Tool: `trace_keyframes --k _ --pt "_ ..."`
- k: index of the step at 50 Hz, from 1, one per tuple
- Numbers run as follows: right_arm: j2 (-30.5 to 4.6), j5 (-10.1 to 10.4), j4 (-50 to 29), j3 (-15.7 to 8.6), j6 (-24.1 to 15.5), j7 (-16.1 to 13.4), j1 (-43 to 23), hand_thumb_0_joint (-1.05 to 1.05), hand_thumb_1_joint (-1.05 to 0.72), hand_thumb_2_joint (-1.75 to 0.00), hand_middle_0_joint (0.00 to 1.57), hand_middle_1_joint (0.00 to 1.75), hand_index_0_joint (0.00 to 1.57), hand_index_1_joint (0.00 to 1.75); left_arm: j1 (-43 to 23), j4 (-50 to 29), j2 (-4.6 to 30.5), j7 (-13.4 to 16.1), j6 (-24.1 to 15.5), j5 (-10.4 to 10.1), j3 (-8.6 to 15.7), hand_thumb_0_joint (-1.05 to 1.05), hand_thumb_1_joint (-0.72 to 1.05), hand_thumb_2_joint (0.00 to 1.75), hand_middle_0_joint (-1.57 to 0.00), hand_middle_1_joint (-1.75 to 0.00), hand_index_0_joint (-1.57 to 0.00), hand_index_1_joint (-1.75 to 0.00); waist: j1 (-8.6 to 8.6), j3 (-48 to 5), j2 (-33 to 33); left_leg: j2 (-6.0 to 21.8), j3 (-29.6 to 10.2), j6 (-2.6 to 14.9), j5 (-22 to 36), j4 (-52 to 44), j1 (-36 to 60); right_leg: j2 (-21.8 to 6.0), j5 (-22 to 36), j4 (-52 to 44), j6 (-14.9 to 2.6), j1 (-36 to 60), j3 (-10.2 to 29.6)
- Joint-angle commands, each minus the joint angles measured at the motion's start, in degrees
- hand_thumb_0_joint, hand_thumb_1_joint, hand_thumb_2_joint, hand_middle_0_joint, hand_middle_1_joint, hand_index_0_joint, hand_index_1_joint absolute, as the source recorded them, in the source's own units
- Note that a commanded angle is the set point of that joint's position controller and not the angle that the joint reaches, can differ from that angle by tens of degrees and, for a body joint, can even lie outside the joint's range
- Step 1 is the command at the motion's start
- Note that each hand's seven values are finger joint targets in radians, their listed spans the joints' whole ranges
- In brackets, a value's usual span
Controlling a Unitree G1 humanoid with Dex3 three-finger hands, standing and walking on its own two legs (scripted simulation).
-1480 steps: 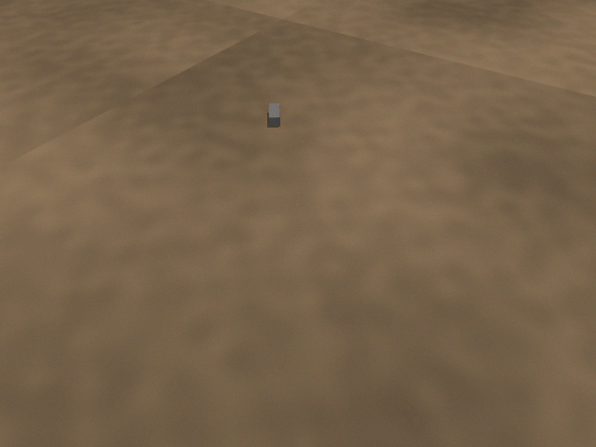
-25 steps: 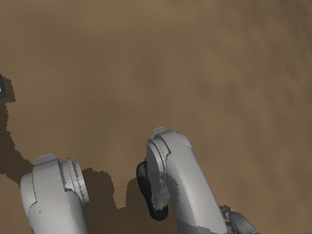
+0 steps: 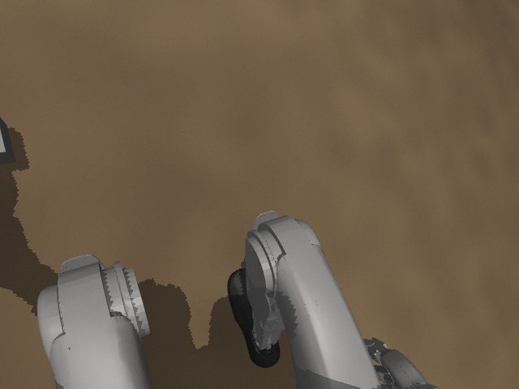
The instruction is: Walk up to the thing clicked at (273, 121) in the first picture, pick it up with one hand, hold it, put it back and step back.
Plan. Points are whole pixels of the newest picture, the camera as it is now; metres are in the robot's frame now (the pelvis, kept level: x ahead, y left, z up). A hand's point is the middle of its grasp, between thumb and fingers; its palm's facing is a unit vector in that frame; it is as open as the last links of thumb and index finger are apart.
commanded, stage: rise first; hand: left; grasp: from above
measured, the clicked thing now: out of the picture +0.50 +0.38 -0.29
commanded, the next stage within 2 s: approach in 0.98 s
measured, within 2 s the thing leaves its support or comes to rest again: neither
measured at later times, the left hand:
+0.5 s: hand out of the picture +0.46 +0.40 -0.17, palm faces -0.44 -0.09 -0.90, open 14.4 cm
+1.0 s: hand out of the picture +0.46 +0.40 -0.17, palm faces -0.43 -0.10 -0.90, open 14.4 cm
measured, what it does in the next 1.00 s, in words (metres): stands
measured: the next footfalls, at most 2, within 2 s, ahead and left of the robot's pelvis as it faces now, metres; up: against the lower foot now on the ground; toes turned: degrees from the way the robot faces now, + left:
none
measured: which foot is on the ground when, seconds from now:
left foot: down 0.00-1.00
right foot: down 0.00-1.00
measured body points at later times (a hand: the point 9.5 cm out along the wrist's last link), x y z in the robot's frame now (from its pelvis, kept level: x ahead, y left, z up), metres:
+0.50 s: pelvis +0.00 +0.00 +0.00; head +0.25 +0.13 +0.34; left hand +0.48 +0.41 -0.12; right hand +0.07 -0.27 -0.07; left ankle +0.08 +0.12 -0.29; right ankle +0.12 -0.13 -0.29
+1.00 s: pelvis +0.00 +0.00 +0.00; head +0.25 +0.14 +0.35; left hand +0.48 +0.41 -0.11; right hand +0.07 -0.26 -0.06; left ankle +0.08 +0.12 -0.29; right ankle +0.12 -0.13 -0.29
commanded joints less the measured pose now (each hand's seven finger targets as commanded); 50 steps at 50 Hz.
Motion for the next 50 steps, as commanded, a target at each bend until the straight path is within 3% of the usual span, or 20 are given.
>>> trace_keyframes --k 1,2,6,8,9,13,15,17,26,28,32,35,38,45,47,50 --pt "-17.1 0.0 0.4 -5.7 0.2 -0.9 10.9 0.0 -0.9 -0.9 0.2 0.3 0.2 0.3 -17.3 -8.9 16.6 2.4 0.7 -1.5 1.7 0.0 -0.6 1.06 -0.1 -0.93 -0.07 -0.96 -0.83 -38.2 31.4 1.5 5.2 -0.16 10.2 -15.6 36.0 0.7 10.7 -10.8 -4.94 12.0 -5.0" --pt "-17.5 0.1 0.5 -6.0 0.0 -0.9 11.1 0.0 -0.9 -0.9 0.2 0.3 0.2 0.3 -16.0 -7.2 15.4 2.2 1.0 -1.6 1.0 0.0 -0.6 1.06 -0.1 -0.93 -0.07 -0.96 -1.27 -36.1 30.1 1.5 4.7 -0.27 10.0 -15.5 35.9 0.6 10.2 -10.9 -5.18 10.4 -5.1" --pt "-17.2 0.1 0.7 -5.6 -0.1 -1.0 11.2 0.0 -0.9 -0.9 0.2 0.3 0.2 0.3 -16.3 -6.8 15.0 1.7 1.3 -1.4 0.0 0.0 -0.6 1.07 -0.1 -0.93 -0.06 -0.96 -1.47 -36.3 29.0 1.6 4.7 -0.13 9.8 -15.7 35.0 0.6 10.7 -10.9 -4.87 11.6 -5.1" --pt "-18.0 0.0 0.6 -5.7 0.0 -1.0 11.5 0.0 -0.9 -0.9 0.2 0.3 0.2 0.3 -17.3 -7.0 15.6 1.5 1.2 -1.6 0.1 0.0 -0.61 1.07 -0.09 -0.93 -0.05 -0.97 -1.86 -35.9 28.7 1.5 4.0 -0.34 10.4 -15.4 34.9 0.5 10.9 -10.7 -5.1 11.1 -5.4" --pt "-18.0 0.1 0.3 -5.5 0.0 -1.1 11.2 0.0 -0.9 -0.9 0.2 0.3 0.2 0.3 -17.3 -7.4 16.4 1.4 1.0 -1.6 0.5 0.0 -0.61 1.07 -0.09 -0.94 -0.05 -0.98 -1.16 -36.6 29.1 1.4 4.1 -0.37 10.3 -15.7 35.3 0.5 10.7 -10.6 -5.1 11.3 -5.4" --pt "-18.6 -0.2 0.1 -5.6 0.1 -1.2 11.2 0.0 -0.9 -0.9 0.2 0.3 0.2 0.3 -17.2 -6.0 16.9 1.0 0.5 -1.7 1.0 0.0 -0.6 1.06 -0.1 -0.93 -0.06 -0.97 -1.94 -35.3 28.9 1.3 3.5 -0.61 10.5 -15.3 35.9 0.3 10.2 -10.6 -5.19 10.4 -5.5" --pt "-18.4 -0.1 -0.1 -5.2 0.2 -1.3 10.9 0.0 -0.9 -0.9 0.2 0.3 0.2 0.3 -17.8 -7.6 18.8 1.3 0.0 -1.4 2.1 0.0 -0.61 1.07 -0.1 -0.93 -0.06 -0.97 -0.71 -37.0 29.8 1.2 4.2 -0.49 10.1 -15.2 35.5 0.4 10.2 -10.7 -5.19 11.9 -5.0" --pt "-18.4 -0.3 -0.4 -5.2 0.2 -1.3 10.9 0.0 -0.9 -0.9 0.2 0.3 0.2 0.3 -19.0 -8.2 19.1 1.4 -0.2 -1.3 2.1 0.0 -0.61 1.07 -0.1 -0.93 -0.06 -0.97 -1.19 -37.7 30.6 1.4 4.3 -0.57 10.6 -14.9 36.4 0.5 10.2 -10.7 -5.28 11.3 -5.1" --pt "-17.7 -0.4 0.2 -5.3 0.0 -1.2 11.7 0.0 -0.9 -0.9 0.2 0.3 0.2 0.3 -17.1 -7.7 17.5 1.3 0.4 -1.2 1.3 0.0 -0.6 1.06 -0.1 -0.92 -0.06 -0.96 -1.55 -36.9 29.3 1.5 5.3 0.0 11.4 -14.1 35.3 0.7 11.1 -11.6 -5.05 12.5 -4.9" --pt "-18.1 -0.4 0.0 -5.4 -0.1 -1.3 11.8 0.0 -0.9 -0.9 0.2 0.3 0.2 0.3 -16.9 -7.3 17.4 1.4 0.6 -1.8 1.7 0.0 -0.61 1.07 -0.1 -0.92 -0.06 -0.96 -1.41 -36.0 29.1 1.3 4.9 -0.24 10.9 -14.5 35.0 0.5 10.6 -11.5 -5.23 12.0 -5.1" --pt "-17.9 -0.2 0.0 -5.3 0.2 -1.3 11.7 0.0 -0.9 -0.9 0.2 0.3 0.2 0.3 -17.1 -9.1 18.7 1.3 0.7 -1.6 2.0 0.0 -0.61 1.06 -0.09 -0.94 -0.05 -0.97 -0.65 -39.3 31.0 1.5 5.0 -0.28 12.5 -14.7 36.4 0.6 12.1 -10.9 -5.01 13.7 -5.0" --pt "-18.1 -0.2 -0.2 -5.4 0.2 -1.3 11.6 0.0 -0.9 -0.9 0.2 0.3 0.2 0.3 -16.4 -9.1 17.1 1.1 1.0 -2.1 1.8 0.0 -0.61 1.07 -0.09 -0.93 -0.05 -0.97 -1.06 -38.1 30.4 1.5 4.3 -0.35 13.3 -14.8 37.5 0.5 12.1 -10.9 -5.15 12.1 -5.4" --pt "-18.4 0.0 -0.1 -5.8 0.2 -1.2 12.0 0.0 -0.9 -0.9 0.2 0.3 0.2 0.3 -15.8 -9.3 18.1 1.0 1.1 -1.8 2.6 0.0 -0.61 1.07 -0.09 -0.93 -0.05 -0.96 -0.74 -37.9 30.5 1.4 4.2 -0.49 13.7 -15.1 37.6 0.4 12.3 -10.7 -5.25 12.1 -5.3" --pt "-18.6 -0.2 -0.3 -5.7 0.3 -1.3 11.3 0.0 -0.9 -0.9 0.2 0.3 0.2 0.3 -17.7 -8.8 17.4 0.9 0.5 -1.7 1.8 0.0 -0.61 1.07 -0.09 -0.93 -0.05 -0.97 -1.74 -35.8 30.6 1.2 3.8 -0.66 11.5 -14.9 36.7 0.3 10.5 -10.9 -5.53 10.1 -5.2" --pt "-17.9 -0.1 -0.3 -5.4 0.3 -1.2 11.2 0.0 -0.9 -0.9 0.2 0.3 0.2 0.3 -18.4 -10.3 18.2 1.0 0.3 -1.6 1.9 0.0 -0.61 1.07 -0.1 -0.91 -0.06 -0.95 -1.12 -38.1 31.1 1.5 4.9 -0.35 10.9 -15.0 36.4 0.5 10.6 -11.1 -5.19 12.1 -4.9" --pt "-17.9 -0.3 -0.4 -5.5 0.2 -1.2 11.2 0.0 -0.9 -0.9 0.2 0.3 0.2 0.3 -17.7 -8.6 17.2 1.1 0.1 -1.7 1.5 0.0 -0.61 1.08 -0.08 -0.95 -0.04 -0.98 -1.1 -36.7 30.8 1.4 4.4 -0.44 9.8 -15.6 36.2 0.4 9.7 -11.2 -5.24 11.3 -5.1"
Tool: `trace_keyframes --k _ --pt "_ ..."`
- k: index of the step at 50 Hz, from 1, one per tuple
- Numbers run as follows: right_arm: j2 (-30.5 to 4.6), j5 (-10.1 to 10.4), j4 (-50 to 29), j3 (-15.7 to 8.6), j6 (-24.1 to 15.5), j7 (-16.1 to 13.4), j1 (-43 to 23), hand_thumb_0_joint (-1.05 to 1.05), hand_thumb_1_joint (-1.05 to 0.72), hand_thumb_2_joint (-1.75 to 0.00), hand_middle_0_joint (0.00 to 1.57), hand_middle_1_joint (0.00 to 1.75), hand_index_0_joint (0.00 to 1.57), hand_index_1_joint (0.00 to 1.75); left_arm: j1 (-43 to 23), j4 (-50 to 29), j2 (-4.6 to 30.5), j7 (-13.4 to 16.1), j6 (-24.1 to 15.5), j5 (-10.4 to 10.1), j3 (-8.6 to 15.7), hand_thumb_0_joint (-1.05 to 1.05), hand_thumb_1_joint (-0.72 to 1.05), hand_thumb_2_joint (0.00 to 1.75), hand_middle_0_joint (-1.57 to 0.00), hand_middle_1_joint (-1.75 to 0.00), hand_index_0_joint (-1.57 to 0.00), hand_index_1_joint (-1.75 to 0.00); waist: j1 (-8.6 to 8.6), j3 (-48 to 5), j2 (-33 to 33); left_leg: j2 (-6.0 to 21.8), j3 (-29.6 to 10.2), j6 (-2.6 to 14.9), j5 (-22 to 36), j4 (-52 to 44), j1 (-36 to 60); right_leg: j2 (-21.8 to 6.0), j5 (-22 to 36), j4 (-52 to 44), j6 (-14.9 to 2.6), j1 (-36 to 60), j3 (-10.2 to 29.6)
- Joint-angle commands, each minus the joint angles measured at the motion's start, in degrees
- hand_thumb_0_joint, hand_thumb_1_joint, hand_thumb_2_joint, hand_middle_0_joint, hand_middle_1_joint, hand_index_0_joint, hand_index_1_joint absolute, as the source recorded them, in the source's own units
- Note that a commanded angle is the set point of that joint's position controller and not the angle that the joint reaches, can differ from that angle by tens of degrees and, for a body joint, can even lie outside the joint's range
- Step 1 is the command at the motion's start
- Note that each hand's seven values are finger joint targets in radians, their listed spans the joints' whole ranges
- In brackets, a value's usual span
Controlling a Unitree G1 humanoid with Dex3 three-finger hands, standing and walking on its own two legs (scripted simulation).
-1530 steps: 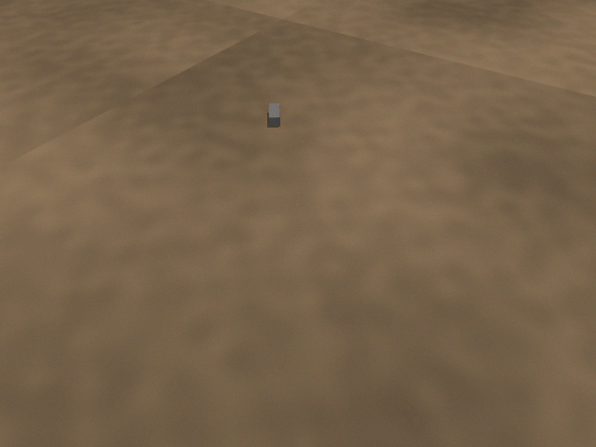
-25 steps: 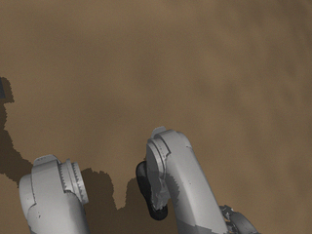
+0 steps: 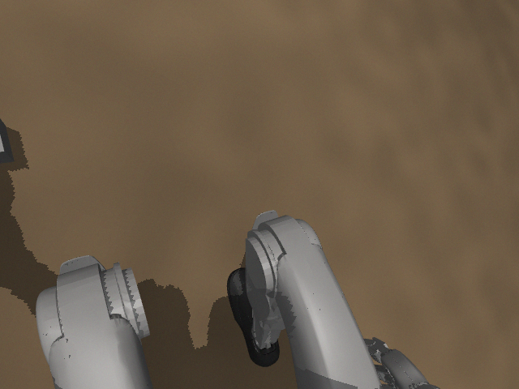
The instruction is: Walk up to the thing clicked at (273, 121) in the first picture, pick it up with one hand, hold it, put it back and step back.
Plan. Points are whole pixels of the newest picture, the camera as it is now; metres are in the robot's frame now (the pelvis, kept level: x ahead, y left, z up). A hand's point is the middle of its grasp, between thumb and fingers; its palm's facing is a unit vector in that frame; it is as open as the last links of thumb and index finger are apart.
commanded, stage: approach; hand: left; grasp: from above
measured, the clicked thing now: out of the picture +0.50 +0.38 -0.29
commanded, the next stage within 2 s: close in in 0.88 s
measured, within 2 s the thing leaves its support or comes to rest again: neither
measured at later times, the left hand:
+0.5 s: hand out of the picture +0.51 +0.36 -0.16, palm faces -0.37 -0.06 -0.93, open 14.3 cm
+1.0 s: hand out of the picture +0.49 +0.38 -0.17, palm faces -0.39 -0.11 -0.92, open 14.2 cm
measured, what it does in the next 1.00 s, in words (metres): stands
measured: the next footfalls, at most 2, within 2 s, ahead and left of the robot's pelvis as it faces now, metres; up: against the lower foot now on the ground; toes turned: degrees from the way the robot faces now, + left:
none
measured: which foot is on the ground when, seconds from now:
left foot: down 0.00-1.00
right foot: down 0.00-1.00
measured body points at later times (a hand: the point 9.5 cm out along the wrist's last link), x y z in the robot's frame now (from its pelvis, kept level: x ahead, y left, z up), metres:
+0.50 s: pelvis +0.00 +0.00 +0.00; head +0.26 +0.13 +0.35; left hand +0.52 +0.36 -0.11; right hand +0.06 -0.26 -0.06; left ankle +0.08 +0.12 -0.29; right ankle +0.12 -0.13 -0.29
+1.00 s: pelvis +0.00 -0.01 +0.00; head +0.27 +0.13 +0.33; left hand +0.51 +0.38 -0.12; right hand +0.07 -0.28 -0.05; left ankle +0.08 +0.12 -0.29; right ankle +0.12 -0.13 -0.29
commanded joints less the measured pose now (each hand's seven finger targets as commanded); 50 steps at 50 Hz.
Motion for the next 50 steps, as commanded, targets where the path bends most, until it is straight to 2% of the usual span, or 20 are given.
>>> trace_keyframes --k 1,7,10,13,14,18,22,24,25,27,30,31,33,36,37,42,45,46,49,50 --pt "-17.6 -0.2 0.4 -5.8 0.2 -0.9 11.2 0.0 -0.9 -0.9 0.2 0.3 0.2 0.3 -16.1 -8.0 16.0 2.0 -0.1 -1.3 1.8 0.0 -0.61 1.08 -0.08 -0.93 -0.04 -0.97 -1.26 -36.3 30.5 1.6 4.2 -0.8 9.3 -15.4 36.8 0.7 9.2 -10.9 -5.09 10.7 -5.1" --pt "-17.4 -0.3 0.8 -5.6 0.0 -0.9 11.6 0.0 -0.91 -0.9 0.2 0.3 0.2 0.3 -17.1 -8.1 14.5 1.7 0.0 -1.2 0.5 0.0 -0.61 1.07 -0.09 -0.99 -0.05 -1.02 -2.06 -36.2 28.9 1.7 4.5 -0.57 9.9 -15.1 35.7 0.8 10.4 -11.0 -4.76 12.2 -5.2" --pt "-17.6 -0.3 1.3 -5.9 -0.2 -0.8 12.4 0.0 -0.91 -0.9 0.2 0.3 0.2 0.3 -18.2 -7.5 10.6 1.2 -0.2 -1.4 -2.1 0.0 -0.61 1.06 -0.08 -1.0 -0.06 -1.03 -3.75 -35.0 29.4 1.8 3.0 -0.94 10.8 -15.3 37.6 0.7 10.7 -10.4 -4.89 9.5 -5.7" --pt "-18.1 -0.6 1.2 -5.9 -0.5 -1.1 12.1 0.0 -0.91 -0.9 0.2 0.3 0.2 0.3 -23.4 -10.2 10.1 2.7 -0.6 -1.7 -2.6 0.0 -0.61 1.06 -0.07 -1.02 -0.05 -1.04 -4.83 -36.4 30.4 1.8 2.8 -1.2 9.7 -15.2 37.5 0.6 10.7 -10.4 -4.95 9.8 -6.0" --pt "-17.7 -0.5 1.3 -5.7 -0.6 -1.0 12.1 0.0 -0.91 -0.9 0.2 0.3 0.2 0.3 -24.2 -11.3 10.6 3.4 -0.3 -1.4 -2.5 0.0 -0.61 1.05 -0.08 -1.01 -0.06 -1.03 -3.99 -37.9 32.0 1.9 2.9 -1.34 9.9 -15.8 39.1 0.6 10.8 -10.1 -4.89 10.0 -5.8" --pt "-17.7 -0.6 1.4 -5.7 -1.2 -0.9 12.6 0.0 -0.91 -0.9 0.2 0.3 0.2 0.3 -25.0 -8.4 12.3 5.6 2.0 0.3 -1.4 0.0 -0.61 1.06 -0.08 -1.0 -0.05 -1.03 -3.92 -38.2 35.2 1.9 3.5 -1.71 11.6 -15.9 39.5 0.4 12.2 -9.5 -4.97 9.4 -5.5" --pt "-17.0 0.2 0.3 -5.2 -1.4 -0.8 12.0 0.0 -0.91 -0.9 0.2 0.3 0.2 0.3 -24.2 -6.8 14.6 6.7 5.4 1.7 -0.5 0.0 -0.61 1.07 -0.08 -0.98 -0.05 -1.01 -2.6 -40.3 35.4 1.7 5.4 -0.81 11.9 -15.7 37.8 0.7 13.6 -10.2 -4.88 11.7 -4.6" --pt "-17.0 0.6 -0.5 -5.4 -1.4 -0.6 11.7 0.0 -0.91 -0.9 0.2 0.3 0.2 0.3 -21.0 -7.0 15.5 6.6 7.5 0.7 1.0 0.0 -0.61 1.06 -0.07 -0.99 -0.05 -1.02 -0.73 -41.9 35.1 1.5 5.8 -0.67 13.2 -16.3 37.8 0.7 14.4 -10.2 -4.88 13.1 -4.4" --pt "-17.6 0.8 -1.0 -5.7 -1.3 -0.6 11.3 0.0 -0.91 -0.9 0.2 0.3 0.2 0.3 -19.4 -6.0 15.1 6.2 8.4 0.1 1.1 0.0 -0.61 1.06 -0.08 -0.98 -0.05 -1.01 -0.61 -41.6 34.5 1.4 5.7 -0.63 14.3 -15.8 37.8 0.7 14.8 -10.2 -5.03 12.4 -4.4" --pt "-16.8 1.2 -1.0 -5.4 -1.2 -0.4 11.6 0.0 -0.91 -0.9 0.2 0.3 0.2 0.3 -19.8 -6.7 12.9 4.7 9.8 -1.1 -0.5 0.0 -0.61 1.05 -0.07 -1.0 -0.05 -1.02 -1.71 -41.8 33.4 1.4 5.9 -0.27 14.3 -16.1 36.5 0.9 15.3 -10.5 -4.85 13.9 -4.2" --pt "-17.2 1.7 -1.5 -5.5 -0.8 -0.5 11.9 0.0 -0.91 -0.9 0.2 0.3 0.2 0.3 -17.0 -3.9 9.9 1.7 11.2 -3.8 -2.0 0.0 -0.61 1.04 -0.08 -0.99 -0.06 -1.01 -3.33 -37.1 26.3 1.3 5.8 0.42 11.2 -15.5 30.5 0.8 13.1 -11.9 -4.73 14.3 -4.0" --pt "-16.6 1.7 -1.4 -5.3 -0.8 -0.5 12.0 0.0 -0.91 -0.9 0.2 0.3 0.2 0.3 -17.0 -4.0 8.9 0.6 11.0 -4.8 -2.7 0.0 -0.61 1.04 -0.08 -0.99 -0.06 -1.01 -4.31 -36.8 24.6 1.5 5.9 0.73 9.5 -15.4 28.8 1.0 12.1 -12.2 -4.37 15.9 -4.0" --pt "-17.3 1.8 -1.4 -5.4 -0.7 -0.8 12.2 0.0 -0.91 -0.9 0.2 0.3 0.2 0.3 -16.7 -4.6 9.5 -1.6 10.2 -5.5 -3.0 0.0 -0.61 1.03 -0.1 -0.98 -0.07 -1.01 -4.34 -34.3 21.5 1.4 5.9 0.94 6.8 -15.1 26.4 0.9 9.3 -13.0 -4.47 15.9 -3.8" --pt "-18.4 1.2 -2.4 -4.9 -0.7 -1.3 11.8 0.0 -0.91 -0.9 0.2 0.3 0.2 0.3 -16.9 -5.4 12.6 -3.4 7.3 -6.1 -1.2 0.0 -0.59 1.02 -0.11 -0.98 -0.09 -1.0 -4.71 -34.2 21.5 1.4 5.7 0.48 6.5 -14.5 27.0 0.8 7.9 -13.4 -4.48 18.1 -4.1" --pt "-18.3 1.0 -1.0 -4.5 -0.3 -1.5 12.7 0.0 -0.91 -0.9 0.2 0.3 0.2 0.3 -18.8 -7.1 13.2 -3.4 5.7 -6.1 -1.6 0.0 -0.59 1.02 -0.11 -0.98 -0.09 -1.0 -4.26 -34.6 22.3 1.3 5.5 0.13 7.0 -14.2 27.8 0.8 8.2 -13.4 -4.7 17.9 -4.2" --pt "-19.5 -0.7 -0.8 -3.4 0.5 -2.1 12.5 0.0 -0.91 -0.9 0.2 0.3 0.2 0.3 -21.8 -11.3 17.8 -0.5 -0.5 -4.4 1.6 0.0 -0.61 1.03 -0.08 -1.02 -0.06 -1.03 -3.67 -39.7 30.6 1.4 4.4 -1.12 13.4 -12.9 38.3 0.8 12.1 -11.9 -5.18 17.2 -5.1" --pt "-19.6 -1.3 -0.7 -4.2 1.0 -2.2 11.3 0.0 -0.91 -0.9 0.2 0.3 0.2 0.3 -22.6 -14.6 19.2 2.2 -1.4 -2.6 2.9 0.0 -0.61 1.05 -0.08 -1.0 -0.05 -1.02 -2.75 -41.1 35.6 1.5 3.6 -1.86 14.4 -14.2 42.3 0.8 12.0 -10.7 -5.54 14.4 -5.4" --pt "-18.8 -1.4 -0.6 -4.4 0.9 -2.0 11.2 0.0 -0.91 -0.9 0.2 0.3 0.2 0.3 -23.8 -16.6 19.7 3.0 -1.2 -2.0 3.3 0.0 -0.61 1.07 -0.09 -0.99 -0.06 -1.02 -2.32 -44.0 38.5 2.0 4.3 -1.91 15.7 -14.9 45.1 0.8 13.0 -10.5 -5.35 15.0 -5.1" --pt "-18.1 -1.2 0.3 -5.7 0.5 -1.7 11.5 0.0 -0.91 -0.9 0.2 0.3 0.2 0.3 -22.7 -14.1 16.6 4.2 1.1 -1.6 2.5 0.0 -0.55 1.14 -0.12 -1.03 -0.09 -1.06 -2.72 -42.1 38.1 2.1 5.1 -1.45 16.0 -14.9 44.0 0.8 13.3 -10.8 -5.16 12.2 -5.0" --pt "-17.3 -1.1 0.6 -5.3 0.4 -1.5 11.7 0.0 -0.91 -0.9 0.2 0.3 0.2 0.3 -21.3 -11.5 14.5 4.3 2.0 -1.4 1.1 0.0 -0.6 1.07 -0.09 -0.98 -0.06 -1.0 -3.4 -39.7 37.5 1.9 5.6 -1.15 15.0 -14.9 41.4 0.8 13.4 -11.1 -5.02 12.8 -4.9"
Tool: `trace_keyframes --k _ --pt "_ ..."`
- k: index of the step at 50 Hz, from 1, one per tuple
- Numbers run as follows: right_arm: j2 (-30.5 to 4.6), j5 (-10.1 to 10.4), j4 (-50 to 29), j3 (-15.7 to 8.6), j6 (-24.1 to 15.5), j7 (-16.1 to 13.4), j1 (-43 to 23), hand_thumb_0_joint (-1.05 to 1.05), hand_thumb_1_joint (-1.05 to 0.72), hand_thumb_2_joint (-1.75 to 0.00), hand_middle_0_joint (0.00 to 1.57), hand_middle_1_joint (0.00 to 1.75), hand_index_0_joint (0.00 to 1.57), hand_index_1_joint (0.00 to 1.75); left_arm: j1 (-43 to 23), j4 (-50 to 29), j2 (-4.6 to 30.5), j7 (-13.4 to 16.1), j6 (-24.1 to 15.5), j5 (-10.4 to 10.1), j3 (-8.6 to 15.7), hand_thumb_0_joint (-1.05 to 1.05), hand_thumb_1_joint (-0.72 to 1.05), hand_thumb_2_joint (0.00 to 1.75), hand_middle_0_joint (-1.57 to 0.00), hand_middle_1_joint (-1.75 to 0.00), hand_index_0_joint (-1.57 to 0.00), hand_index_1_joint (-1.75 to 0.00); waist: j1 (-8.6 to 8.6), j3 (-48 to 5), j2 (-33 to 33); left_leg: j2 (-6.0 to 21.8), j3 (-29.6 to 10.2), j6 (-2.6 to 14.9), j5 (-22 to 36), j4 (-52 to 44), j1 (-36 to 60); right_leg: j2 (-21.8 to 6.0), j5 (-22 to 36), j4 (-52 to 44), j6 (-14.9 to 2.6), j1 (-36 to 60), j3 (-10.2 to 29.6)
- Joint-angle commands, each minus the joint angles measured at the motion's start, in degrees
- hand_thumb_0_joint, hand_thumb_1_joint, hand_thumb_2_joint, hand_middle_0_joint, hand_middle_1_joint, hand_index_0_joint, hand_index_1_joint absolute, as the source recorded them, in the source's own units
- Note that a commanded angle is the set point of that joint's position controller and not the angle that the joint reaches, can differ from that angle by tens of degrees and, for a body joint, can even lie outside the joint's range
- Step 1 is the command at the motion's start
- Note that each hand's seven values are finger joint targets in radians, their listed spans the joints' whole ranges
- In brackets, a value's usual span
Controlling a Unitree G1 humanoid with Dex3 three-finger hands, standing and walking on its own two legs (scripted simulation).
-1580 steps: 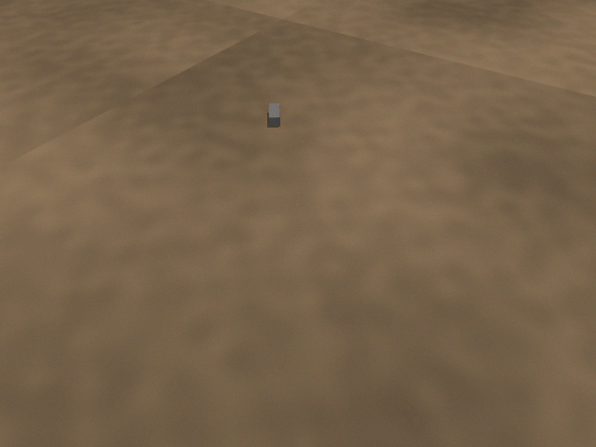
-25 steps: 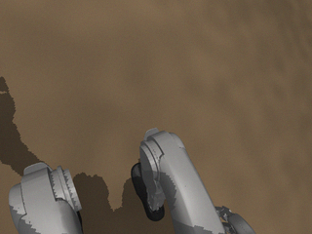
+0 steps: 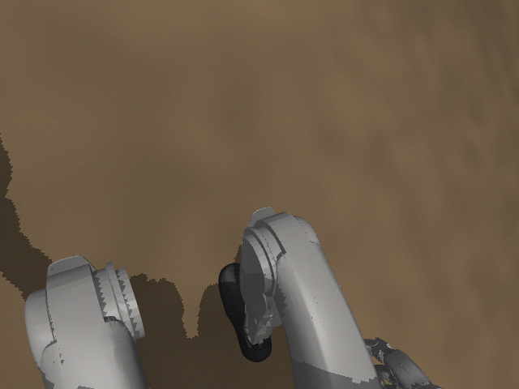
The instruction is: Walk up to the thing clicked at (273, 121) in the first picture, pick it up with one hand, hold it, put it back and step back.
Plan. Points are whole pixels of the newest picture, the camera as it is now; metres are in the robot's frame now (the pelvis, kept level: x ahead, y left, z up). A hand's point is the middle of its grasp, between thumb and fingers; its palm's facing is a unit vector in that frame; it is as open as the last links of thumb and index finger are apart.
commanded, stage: close in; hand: left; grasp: from above
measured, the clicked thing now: out of the picture +0.50 +0.38 -0.29
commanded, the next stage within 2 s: rest palm in 0.14 s
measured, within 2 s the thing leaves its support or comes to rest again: neither
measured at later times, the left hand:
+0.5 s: hand out of the picture +0.47 +0.36 -0.21, palm faces -0.45 -0.11 -0.89, open 14.4 cm
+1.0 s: hand out of the picture +0.49 +0.37 -0.23, palm faces -0.46 -0.12 -0.88, open 14.4 cm
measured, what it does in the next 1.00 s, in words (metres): stands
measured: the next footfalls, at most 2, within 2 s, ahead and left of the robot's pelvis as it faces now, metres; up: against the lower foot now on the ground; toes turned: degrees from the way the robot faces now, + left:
none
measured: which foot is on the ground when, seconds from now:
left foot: down 0.00-1.00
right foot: down 0.00-1.00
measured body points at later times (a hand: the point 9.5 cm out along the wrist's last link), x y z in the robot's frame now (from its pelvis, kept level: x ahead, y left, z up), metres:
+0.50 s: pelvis +0.00 +0.00 +0.00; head +0.26 +0.14 +0.33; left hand +0.49 +0.36 -0.16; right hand +0.05 -0.26 -0.06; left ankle +0.07 +0.13 -0.29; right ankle +0.12 -0.13 -0.29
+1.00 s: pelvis +0.00 +0.00 -0.01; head +0.29 +0.13 +0.31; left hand +0.51 +0.37 -0.18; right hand +0.06 -0.26 -0.06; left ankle +0.07 +0.13 -0.29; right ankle +0.12 -0.13 -0.29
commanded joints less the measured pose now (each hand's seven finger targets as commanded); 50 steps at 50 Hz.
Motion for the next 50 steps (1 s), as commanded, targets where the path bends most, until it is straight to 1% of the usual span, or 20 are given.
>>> trace_keyframes --k 1,3,6,9,10,12,14,17,21,26,31,36,40,42,44,46,47,48,49,50 --pt "-16.3 0.2 1.4 -5.9 -0.2 -0.4 12.0 0.0 -0.91 -0.9 0.2 0.3 0.2 0.3 -18.2 -6.3 13.2 3.6 3.0 -0.8 0.2 0.0 -0.61 1.04 -0.07 -0.97 -0.05 -0.99 -2.62 -39.2 37.2 2.1 6.7 0.61 14.2 -14.7 38.0 1.0 12.8 -11.7 -5.16 11.7 -4.5" --pt "-15.9 0.6 1.5 -5.7 -0.1 -0.2 11.5 0.0 -0.9 -0.9 0.2 0.3 0.2 0.3 -16.8 -4.1 11.2 2.9 4.5 -0.8 -1.9 0.0 -0.61 1.05 -0.07 -0.96 -0.05 -0.98 -2.8 -37.9 34.6 2.3 6.7 1.17 12.7 -14.9 35.4 1.1 12.6 -12.1 -4.73 11.8 -4.6" --pt "-16.0 1.2 1.3 -5.7 -0.2 -0.1 11.7 0.0 -0.9 -0.9 0.2 0.3 0.2 0.3 -14.8 0.3 8.2 2.0 6.0 -2.4 -4.3 0.0 -0.59 1.02 -0.07 -0.99 -0.06 -1.0 -3.38 -35.0 29.1 1.9 6.6 1.75 10.3 -15.0 30.1 1.1 12.5 -12.5 -4.4 13.6 -4.6" --pt "-16.7 1.4 0.5 -5.4 -0.4 -0.3 11.7 0.0 -0.9 -0.9 0.2 0.3 0.2 0.3 -14.8 1.0 9.6 0.6 5.9 -3.5 -4.1 0.0 -0.57 1.0 -0.08 -1.01 -0.07 -1.01 -4.07 -35.3 25.2 2.0 5.6 1.93 10.4 -15.0 30.6 1.0 12.4 -12.6 -4.16 15.0 -4.8" --pt "-16.8 1.5 0.2 -5.2 -0.3 -0.4 11.4 0.0 -0.91 -0.9 0.2 0.3 0.2 0.3 -16.1 -0.1 10.5 0.6 5.4 -3.8 -3.8 0.0 -0.57 0.99 -0.08 -1.01 -0.08 -1.01 -3.94 -36.3 25.9 2.1 5.1 1.68 10.1 -15.5 31.3 1.0 12.1 -12.3 -4.19 15.1 -5.0" --pt "-17.5 1.3 0.0 -4.9 -0.6 -0.7 11.3 0.0 -0.91 -0.9 0.2 0.3 0.2 0.3 -16.1 0.8 12.1 0.7 4.5 -3.9 -2.7 0.0 -0.56 0.98 -0.07 -1.03 -0.08 -1.03 -4.07 -34.2 25.7 1.9 4.6 1.35 9.3 -14.9 31.5 0.9 10.7 -12.2 -4.62 13.8 -5.0" --pt "-18.2 1.0 -0.3 -4.4 -0.5 -0.9 10.4 0.0 -0.9 -0.9 0.2 0.3 0.2 0.3 -17.3 -0.2 14.7 1.8 3.1 -3.0 -1.3 0.0 -0.6 1.04 -0.07 -0.99 -0.05 -1.01 -3.34 -36.0 28.2 1.8 3.6 0.63 10.1 -15.2 33.7 0.8 10.8 -11.2 -5.05 13.5 -5.4" --pt "-18.6 0.4 -0.7 -3.3 -0.5 -1.0 9.8 0.0 -0.9 -0.9 0.2 0.3 0.2 0.3 -17.2 0.5 15.9 4.0 1.0 -1.6 -0.3 0.0 -0.61 1.05 -0.07 -0.98 -0.04 -1.01 -3.62 -36.5 31.2 1.9 3.0 0.19 12.6 -14.8 36.6 0.7 11.8 -10.2 -5.2 12.9 -5.6" --pt "-17.7 -0.2 -0.3 -2.2 -1.1 -1.1 8.9 0.0 -0.9 -0.9 0.2 0.3 0.2 0.3 -19.2 0.6 17.9 8.0 -0.2 0.6 -0.2 0.0 -0.61 1.06 -0.07 -0.97 -0.04 -1.0 -3.6 -37.8 35.2 2.4 4.5 0.49 9.4 -14.8 36.6 1.3 10.4 -10.0 -4.95 13.3 -5.4" --pt "-17.4 -0.8 1.2 -2.2 -2.8 -1.2 9.7 0.0 -0.9 -0.9 0.2 0.3 0.2 0.3 -17.7 4.0 16.3 12.0 1.4 1.9 -1.2 0.0 -0.61 1.08 -0.07 -0.94 -0.03 -0.98 -4.81 -35.5 34.0 2.7 5.0 0.96 9.0 -13.7 35.3 1.4 10.8 -9.6 -4.51 12.1 -5.5" --pt "-18.0 -0.7 2.0 -2.1 -4.7 -1.0 9.4 0.0 -0.9 -0.9 0.2 0.3 0.2 0.3 -17.8 6.3 16.0 13.6 4.0 0.5 -1.6 0.0 -0.61 1.08 -0.07 -0.93 -0.03 -0.97 -5.5 -35.1 33.0 3.0 4.6 0.99 10.6 -12.7 34.0 1.6 12.7 -9.3 -4.29 12.9 -5.9" --pt "-18.2 -0.5 1.9 -1.9 -6.1 -0.7 9.9 0.0 -0.9 -0.9 0.2 0.3 0.2 0.3 -17.0 7.9 16.1 12.2 6.1 -0.3 -2.3 0.0 -0.61 1.06 -0.07 -0.95 -0.04 -0.98 -5.84 -33.8 32.0 3.0 4.7 0.98 9.7 -12.4 32.0 1.8 12.3 -9.3 -4.38 13.5 -5.8" --pt "-19.0 -0.4 0.9 -1.6 -6.4 -0.6 9.6 0.0 -0.9 -0.9 0.2 0.3 0.2 0.3 -16.1 7.1 18.2 11.0 6.6 -1.3 -1.0 0.0 -0.6 1.04 -0.07 -0.96 -0.05 -0.99 -5.57 -35.3 31.0 3.2 4.6 0.92 12.4 -11.8 32.4 1.7 14.1 -9.6 -4.26 16.5 -5.8" --pt "-19.8 -0.7 0.2 -1.5 -6.1 -0.7 9.4 0.0 -0.9 -0.9 0.2 0.3 0.2 0.3 -15.0 7.9 19.1 10.6 6.5 -1.3 -0.2 0.0 -0.58 1.03 -0.07 -0.97 -0.05 -0.99 -5.46 -34.8 30.7 3.2 4.4 0.75 13.2 -11.2 32.3 1.8 14.0 -9.8 -4.54 16.4 -6.2" --pt "-19.4 -0.8 0.4 -1.2 -5.8 -0.6 9.7 0.0 -0.9 -0.9 0.2 0.3 0.2 0.3 -15.4 5.8 18.9 9.9 5.8 -1.5 -0.6 0.0 -0.58 1.02 -0.07 -0.98 -0.05 -1.0 -5.17 -35.5 32.3 3.3 4.3 0.55 14.6 -11.3 33.8 1.8 14.7 -9.6 -4.54 17.0 -6.3" --pt "-19.6 -1.0 0.0 -0.9 -5.5 -0.5 9.6 0.0 -0.91 -0.9 0.2 0.3 0.2 0.3 -14.9 5.2 20.9 9.6 5.5 -1.4 0.8 0.0 -0.59 1.02 -0.07 -0.98 -0.05 -1.0 -4.94 -36.0 34.0 3.6 4.0 0.31 15.8 -11.7 35.0 1.8 15.1 -9.4 -4.58 17.8 -6.4" --pt "-19.8 -1.1 0.0 -0.8 -5.2 -0.5 9.8 0.0 -0.91 -0.9 0.2 0.3 0.2 0.3 -15.5 3.7 20.8 9.6 5.0 -1.7 0.6 0.0 -0.6 1.03 -0.07 -0.97 -0.05 -0.99 -4.92 -36.4 34.0 3.6 3.7 0.16 17.1 -11.5 35.8 1.8 15.9 -9.3 -4.67 17.6 -6.5" --pt "-19.8 -1.1 -0.6 -0.6 -5.0 -0.5 9.3 0.0 -0.9 -0.9 0.2 0.3 0.2 0.3 -13.9 5.6 21.7 9.7 5.0 -1.4 1.3 0.0 -0.59 1.03 -0.07 -0.97 -0.05 -1.0 -4.97 -36.7 33.9 3.7 3.7 0.37 17.1 -11.5 36.1 2.0 15.6 -9.3 -4.59 18.4 -6.6" --pt "-20.4 -1.2 -1.0 -0.7 -4.8 -0.6 9.4 0.0 -0.91 -0.9 0.2 0.3 0.2 0.3 -12.7 6.7 21.7 9.7 4.8 -1.4 1.6 0.0 -0.59 1.03 -0.07 -0.97 -0.05 -1.0 -5.28 -34.6 32.5 3.7 3.6 0.42 15.9 -11.2 34.8 2.0 14.5 -9.3 -4.76 17.2 -6.7" --pt "-20.3 -1.4 -1.0 -0.7 -4.8 -0.5 9.9 0.0 -0.9 -0.9 0.2 0.3 0.2 0.3 -13.1 5.3 20.7 9.5 4.5 -1.3 1.0 0.0 -0.59 1.03 -0.07 -0.97 -0.04 -0.99 -6.0 -33.6 32.7 3.6 4.0 0.51 16.1 -10.9 34.4 2.0 14.8 -9.7 -4.61 17.6 -6.5"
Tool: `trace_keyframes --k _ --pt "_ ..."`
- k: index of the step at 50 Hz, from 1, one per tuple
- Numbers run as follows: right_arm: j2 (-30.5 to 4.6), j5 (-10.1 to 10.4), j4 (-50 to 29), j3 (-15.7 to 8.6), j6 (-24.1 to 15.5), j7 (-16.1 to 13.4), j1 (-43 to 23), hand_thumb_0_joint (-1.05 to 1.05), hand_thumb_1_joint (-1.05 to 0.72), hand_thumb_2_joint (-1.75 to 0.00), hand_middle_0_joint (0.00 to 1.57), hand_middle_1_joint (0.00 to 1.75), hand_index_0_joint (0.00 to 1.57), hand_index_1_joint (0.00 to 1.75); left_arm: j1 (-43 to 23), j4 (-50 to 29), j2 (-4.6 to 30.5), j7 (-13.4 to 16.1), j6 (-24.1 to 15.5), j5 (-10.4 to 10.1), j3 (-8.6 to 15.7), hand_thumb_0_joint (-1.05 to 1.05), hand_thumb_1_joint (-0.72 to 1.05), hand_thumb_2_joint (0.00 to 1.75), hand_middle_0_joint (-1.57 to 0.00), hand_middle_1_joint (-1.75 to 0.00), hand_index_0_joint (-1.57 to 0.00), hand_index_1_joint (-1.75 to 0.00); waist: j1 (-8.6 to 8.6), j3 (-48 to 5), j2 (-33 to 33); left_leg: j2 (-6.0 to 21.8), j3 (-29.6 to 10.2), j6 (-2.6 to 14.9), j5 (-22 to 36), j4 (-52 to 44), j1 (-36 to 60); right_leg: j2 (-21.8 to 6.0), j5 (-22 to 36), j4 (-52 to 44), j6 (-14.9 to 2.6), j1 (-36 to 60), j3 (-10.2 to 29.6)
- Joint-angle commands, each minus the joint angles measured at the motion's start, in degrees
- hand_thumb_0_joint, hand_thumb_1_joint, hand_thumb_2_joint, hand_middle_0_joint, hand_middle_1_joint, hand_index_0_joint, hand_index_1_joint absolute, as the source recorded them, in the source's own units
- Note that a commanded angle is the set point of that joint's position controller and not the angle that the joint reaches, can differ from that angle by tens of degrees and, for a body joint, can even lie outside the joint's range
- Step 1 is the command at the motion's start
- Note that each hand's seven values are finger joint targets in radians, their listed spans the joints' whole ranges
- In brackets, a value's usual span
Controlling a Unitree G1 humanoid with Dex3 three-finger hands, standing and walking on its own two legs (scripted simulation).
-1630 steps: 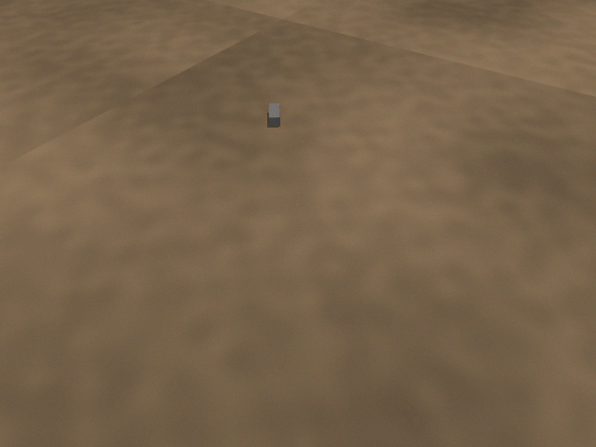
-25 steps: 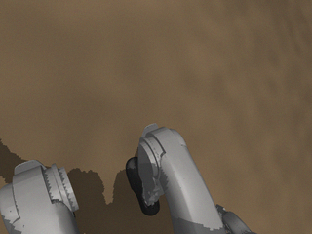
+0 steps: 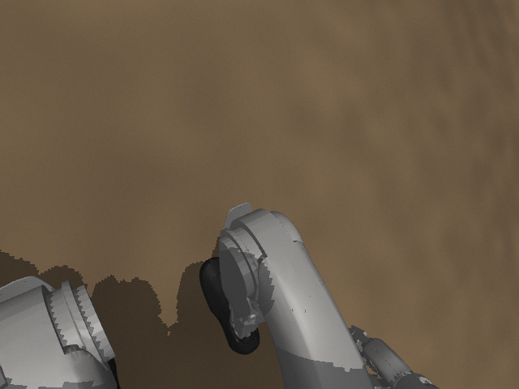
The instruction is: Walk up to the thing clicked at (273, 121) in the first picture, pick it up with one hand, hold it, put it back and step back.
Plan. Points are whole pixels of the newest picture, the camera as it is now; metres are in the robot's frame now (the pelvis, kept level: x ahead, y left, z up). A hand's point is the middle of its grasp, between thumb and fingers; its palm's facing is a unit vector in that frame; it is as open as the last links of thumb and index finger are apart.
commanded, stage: rest palm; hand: left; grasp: from above
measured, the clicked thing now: out of the picture +0.48 +0.40 -0.29
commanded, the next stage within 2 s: none
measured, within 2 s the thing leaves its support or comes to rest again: neither
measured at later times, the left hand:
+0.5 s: hand out of the picture +0.45 +0.38 -0.23, palm faces -0.43 -0.12 -0.90, open 14.3 cm
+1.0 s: hand out of the picture +0.46 +0.38 -0.24, palm faces -0.47 -0.14 -0.87, open 14.1 cm
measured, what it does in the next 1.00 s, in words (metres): stands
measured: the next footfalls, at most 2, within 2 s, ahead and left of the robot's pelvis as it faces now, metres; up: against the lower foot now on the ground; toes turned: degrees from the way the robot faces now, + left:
none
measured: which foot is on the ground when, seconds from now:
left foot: down 0.00-1.00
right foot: down 0.00-1.00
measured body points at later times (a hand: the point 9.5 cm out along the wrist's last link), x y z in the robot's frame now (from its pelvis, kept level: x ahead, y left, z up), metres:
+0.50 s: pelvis -0.01 +0.00 +0.00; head +0.27 +0.16 +0.32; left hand +0.47 +0.38 -0.18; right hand +0.07 -0.25 -0.05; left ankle +0.06 +0.12 -0.28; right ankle +0.12 -0.12 -0.28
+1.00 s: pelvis +0.00 +0.00 +0.00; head +0.28 +0.15 +0.31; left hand +0.48 +0.39 -0.19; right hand +0.06 -0.25 -0.05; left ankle +0.06 +0.12 -0.28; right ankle +0.12 -0.12 -0.28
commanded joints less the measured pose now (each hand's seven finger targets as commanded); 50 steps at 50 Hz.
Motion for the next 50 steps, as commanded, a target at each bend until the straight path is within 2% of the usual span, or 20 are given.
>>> trace_keyframes --k 1,4,6,7,13,16,21,25,27,29,31,32,35,37,38,39,42,45,46,50 --pt "-20.0 -0.5 0.1 -5.7 1.0 -1.0 11.1 0.0 -0.9 -0.9 0.2 0.3 0.2 0.3 -12.0 -7.2 16.6 1.8 -0.8 -1.0 1.6 0.0 -0.59 1.03 -0.07 -0.97 -0.04 -0.99 -1.54 -37.5 33.0 2.4 5.2 0.12 17.0 -13.3 33.7 0.8 14.7 -11.1 -5.42 18.8 -5.8" --pt "-19.5 -0.7 0.5 -5.1 0.9 -1.0 10.8 0.0 -0.91 -0.91 0.2 0.3 0.2 0.3 -14.3 -10.7 16.9 2.2 -2.1 -1.5 1.1 0.0 -0.61 1.05 -0.07 -0.97 -0.04 -1.0 -1.55 -38.8 34.2 2.6 5.2 0.19 17.7 -13.4 35.0 1.0 15.6 -11.2 -5.13 19.9 -5.9" --pt "-20.1 -0.9 0.3 -5.1 0.8 -0.9 10.8 0.0 -0.91 -0.9 0.2 0.3 0.2 0.3 -11.1 -7.2 16.9 2.5 -2.3 -1.5 1.4 0.0 -0.6 1.04 -0.07 -0.97 -0.04 -1.0 -1.97 -37.5 33.4 2.6 4.8 0.23 17.3 -13.3 34.9 1.0 15.1 -11.1 -5.13 19.4 -6.0" --pt "-19.7 -0.9 0.6 -5.1 0.8 -0.9 10.9 0.0 -0.9 -0.9 0.2 0.3 0.2 0.3 -13.0 -10.2 15.5 2.5 -2.8 -1.3 -0.1 0.0 -0.6 1.04 -0.07 -0.97 -0.04 -1.0 -2.03 -37.7 33.7 2.6 5.0 0.22 16.8 -13.4 34.7 1.2 15.0 -11.0 -4.99 19.4 -6.1" --pt "-19.9 -1.2 1.5 -5.0 0.8 -0.8 9.6 0.0 -0.9 -0.9 0.2 0.3 0.2 0.3 -12.9 -6.6 15.0 4.5 -3.2 -0.5 -0.4 0.0 -0.59 1.04 -0.07 -0.97 -0.04 -1.0 -2.17 -35.1 35.0 3.1 3.5 -0.67 16.4 -14.7 35.7 1.0 14.1 -9.9 -5.19 15.8 -7.2" --pt "-20.0 -1.2 1.2 -4.9 0.5 -0.9 8.9 0.0 -0.9 -0.9 0.2 0.3 0.2 0.3 -12.8 -4.8 14.4 5.4 -3.0 0.2 -1.5 0.0 -0.57 1.03 -0.07 -0.99 -0.05 -1.01 -2.2 -33.6 33.5 2.9 3.8 -0.33 13.2 -14.6 33.3 1.2 12.8 -10.1 -5.15 15.9 -7.2" --pt "-19.7 -0.9 1.5 -4.5 -0.4 -1.0 8.0 0.0 -0.9 -0.9 0.2 0.3 0.2 0.3 -13.1 -4.4 15.5 7.5 -2.2 0.3 -1.7 0.0 -0.57 1.02 -0.07 -0.99 -0.05 -1.01 -1.77 -35.2 34.4 3.0 3.6 -0.16 11.7 -15.4 33.9 1.4 12.6 -9.4 -4.84 16.0 -7.1" --pt "-19.7 -0.9 2.3 -4.4 -1.4 -0.8 8.4 0.0 -0.9 -0.9 0.2 0.3 0.2 0.3 -14.4 -4.1 14.4 8.5 -1.1 -0.1 -2.0 0.0 -0.56 1.01 -0.07 -0.99 -0.05 -1.01 -2.87 -35.1 35.3 3.2 3.5 -0.27 12.8 -15.1 34.2 1.1 14.0 -9.1 -4.58 15.6 -7.0" --pt "-19.9 -0.8 2.5 -4.4 -1.8 -0.8 7.9 0.0 -0.9 -0.9 0.2 0.3 0.2 0.3 -14.9 -4.2 15.3 8.7 -0.6 -0.1 -1.6 0.0 -0.56 1.01 -0.06 -1.0 -0.05 -1.01 -2.79 -35.4 34.5 3.3 3.1 -0.42 13.0 -14.9 33.4 1.1 14.2 -8.9 -4.62 15.2 -7.2" --pt "-20.3 -0.6 2.2 -4.5 -2.1 -0.7 8.0 0.0 -0.91 -0.9 0.2 0.3 0.2 0.3 -14.5 -3.2 15.2 8.4 0.0 -0.3 -1.8 0.0 -0.56 1.0 -0.07 -1.0 -0.05 -1.01 -2.94 -33.6 34.3 3.2 3.1 -0.48 11.8 -14.9 32.2 0.9 13.2 -9.0 -4.76 14.3 -6.9" --pt "-19.8 -0.5 2.5 -4.6 -2.5 -0.7 8.2 0.0 -0.91 -0.91 0.2 0.3 0.2 0.3 -14.4 -2.8 14.8 8.0 0.8 -0.3 -2.3 0.0 -0.56 1.0 -0.07 -1.0 -0.06 -1.01 -2.53 -34.6 35.4 3.2 3.7 -0.45 11.5 -15.3 33.2 1.1 13.1 -9.1 -4.82 15.0 -6.6" --pt "-20.3 -0.5 2.2 -4.6 -2.4 -0.6 8.0 0.0 -0.91 -0.91 0.2 0.3 0.2 0.3 -15.9 -4.7 15.7 7.8 0.8 -0.5 -1.7 0.0 -0.55 0.99 -0.07 -1.0 -0.06 -1.01 -2.54 -35.0 35.8 3.3 3.3 -0.65 12.2 -14.8 32.7 1.0 13.6 -9.0 -4.92 14.7 -6.9" --pt "-20.0 -0.4 2.7 -4.6 -2.7 -0.3 8.7 0.0 -0.91 -0.91 0.2 0.3 0.2 0.3 -12.5 -1.8 15.0 6.4 1.9 -1.0 -1.3 0.0 -0.55 0.99 -0.07 -1.01 -0.06 -1.02 -2.77 -33.9 35.2 3.4 3.2 -0.69 12.3 -14.8 32.9 0.9 12.6 -9.2 -4.91 14.1 -6.7" --pt "-20.3 -0.4 2.1 -4.7 -2.7 -0.4 8.8 0.0 -0.91 -0.91 0.2 0.3 0.2 0.3 -15.0 -5.7 16.1 5.7 1.7 -1.5 -1.2 0.0 -0.55 0.99 -0.08 -1.0 -0.06 -1.01 -2.68 -36.3 36.2 3.4 3.4 -0.6 13.7 -14.4 33.9 0.9 14.0 -9.5 -4.94 15.8 -6.5" --pt "-20.0 -0.4 2.4 -4.0 -2.5 -0.3 9.1 0.0 -0.91 -0.91 0.2 0.3 0.2 0.3 -13.1 -3.4 16.5 5.2 2.1 -1.5 -0.2 0.0 -0.55 0.99 -0.08 -1.0 -0.07 -1.01 -2.88 -34.9 34.6 3.5 3.1 -0.65 14.6 -14.0 33.2 0.6 14.1 -9.6 -4.9 15.2 -6.6" --pt "-20.0 -0.3 2.1 -4.1 -2.4 -0.3 8.8 0.0 -0.91 -0.91 0.2 0.3 0.2 0.3 -11.8 -3.1 15.8 4.4 2.1 -1.9 -0.7 0.0 -0.54 0.98 -0.08 -0.99 -0.07 -1.01 -2.73 -33.9 33.8 3.4 3.3 -0.51 13.9 -14.1 32.4 0.7 13.3 -9.7 -4.93 15.1 -6.4" --pt "-20.1 -0.5 1.6 -3.5 -1.8 -0.6 8.9 0.0 -0.91 -0.91 0.2 0.3 0.2 0.3 -11.2 -4.0 16.2 3.3 1.3 -2.5 -0.6 0.0 -0.54 0.98 -0.07 -1.01 -0.07 -1.02 -3.12 -34.6 32.4 3.2 4.0 -0.02 15.4 -12.9 31.5 0.9 14.9 -10.6 -4.72 18.2 -6.2" --pt "-20.7 -0.5 1.2 -3.8 -1.2 -0.9 8.6 0.0 -0.91 -0.91 0.2 0.3 0.2 0.3 -11.9 -5.8 17.8 2.3 0.2 -2.8 -0.2 0.0 -0.54 0.99 -0.09 -0.99 -0.07 -1.0 -2.33 -35.2 32.5 3.2 4.1 0.01 13.7 -13.1 31.3 1.1 13.6 -10.8 -4.91 18.7 -6.3" --pt "-20.0 -0.6 1.4 -3.0 -0.9 -1.0 8.4 0.0 -0.91 -0.91 0.2 0.3 0.2 0.3 -11.4 -5.4 17.8 2.1 -0.3 -2.9 -0.1 0.0 -0.53 0.98 -0.09 -0.99 -0.08 -1.0 -2.34 -35.6 32.7 3.4 3.7 -0.1 14.7 -13.0 32.4 1.1 14.0 -10.7 -4.86 18.9 -6.4" --pt "-20.7 -1.3 1.4 -3.1 0.1 -1.2 8.9 0.0 -0.9 -0.91 0.2 0.3 0.2 0.3 -11.8 -8.6 18.6 2.5 -2.3 -2.5 0.6 0.0 -0.53 0.99 -0.09 -0.99 -0.07 -1.0 -2.43 -36.4 35.5 3.6 3.0 -0.7 18.1 -13.5 35.6 1.0 15.4 -10.1 -5.04 18.9 -7.1"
